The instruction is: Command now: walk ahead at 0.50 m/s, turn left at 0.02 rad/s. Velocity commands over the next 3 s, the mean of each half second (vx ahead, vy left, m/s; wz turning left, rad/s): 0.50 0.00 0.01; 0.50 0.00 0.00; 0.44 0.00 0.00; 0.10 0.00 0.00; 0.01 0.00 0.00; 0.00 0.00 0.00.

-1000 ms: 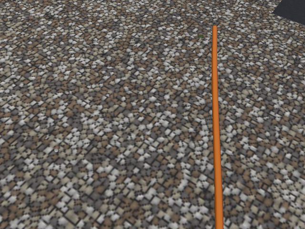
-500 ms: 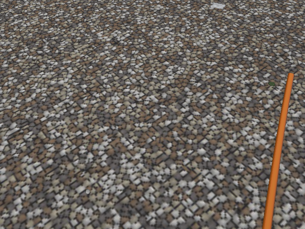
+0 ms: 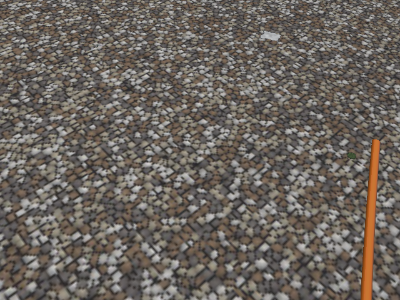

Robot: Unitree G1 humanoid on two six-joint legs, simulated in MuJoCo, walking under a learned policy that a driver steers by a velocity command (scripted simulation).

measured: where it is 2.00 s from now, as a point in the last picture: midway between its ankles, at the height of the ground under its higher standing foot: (197, 191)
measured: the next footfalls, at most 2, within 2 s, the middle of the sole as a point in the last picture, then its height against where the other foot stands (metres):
right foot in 0.30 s outside the picture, level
left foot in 0.84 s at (167, 260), level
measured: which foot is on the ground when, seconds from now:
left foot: down 0.00-0.32, up 0.34-0.82, down 0.84-1.00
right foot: up 0.00-0.28, down 0.30-0.86, up 0.88-1.00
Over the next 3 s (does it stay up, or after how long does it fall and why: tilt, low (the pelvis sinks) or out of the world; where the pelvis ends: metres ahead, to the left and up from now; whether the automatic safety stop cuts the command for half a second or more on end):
stays up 0.92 -0.02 -0.01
